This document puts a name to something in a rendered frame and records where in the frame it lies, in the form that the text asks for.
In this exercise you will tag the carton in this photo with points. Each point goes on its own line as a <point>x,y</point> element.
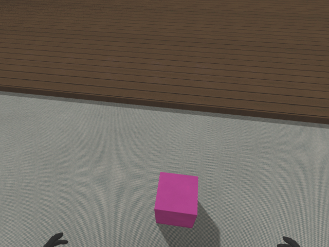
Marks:
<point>176,199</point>

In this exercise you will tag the robot left hand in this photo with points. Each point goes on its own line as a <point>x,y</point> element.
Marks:
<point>54,240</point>

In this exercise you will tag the robot right hand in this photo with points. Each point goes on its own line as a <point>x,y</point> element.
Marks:
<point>291,243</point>

